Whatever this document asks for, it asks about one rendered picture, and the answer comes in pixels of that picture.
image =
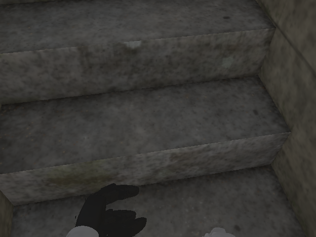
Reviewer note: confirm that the robot left hand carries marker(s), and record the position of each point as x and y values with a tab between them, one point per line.
111	223

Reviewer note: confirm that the robot right shin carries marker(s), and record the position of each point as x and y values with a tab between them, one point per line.
217	229

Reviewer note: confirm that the robot left forearm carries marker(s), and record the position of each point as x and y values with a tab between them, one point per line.
82	231

